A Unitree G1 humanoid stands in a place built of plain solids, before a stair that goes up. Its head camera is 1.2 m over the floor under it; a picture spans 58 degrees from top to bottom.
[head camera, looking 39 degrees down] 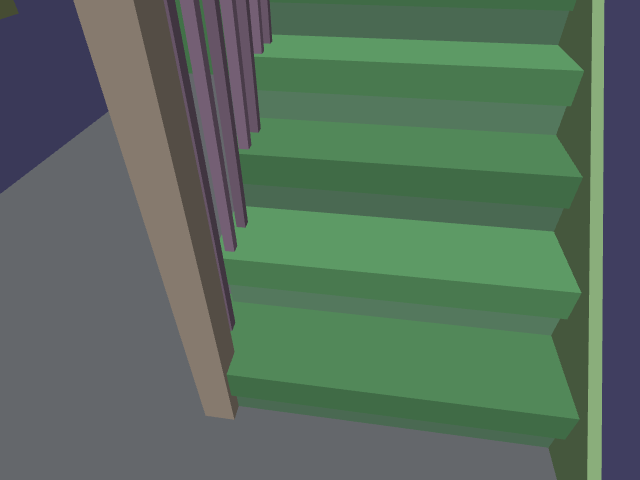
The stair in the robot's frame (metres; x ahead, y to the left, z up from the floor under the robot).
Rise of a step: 0.20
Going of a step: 0.23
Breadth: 0.97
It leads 8 degrees to the right of straight ahead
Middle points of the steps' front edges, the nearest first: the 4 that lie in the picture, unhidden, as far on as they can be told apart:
0.60 -0.19 0.20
0.83 -0.18 0.41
1.06 -0.21 0.61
1.28 -0.24 0.81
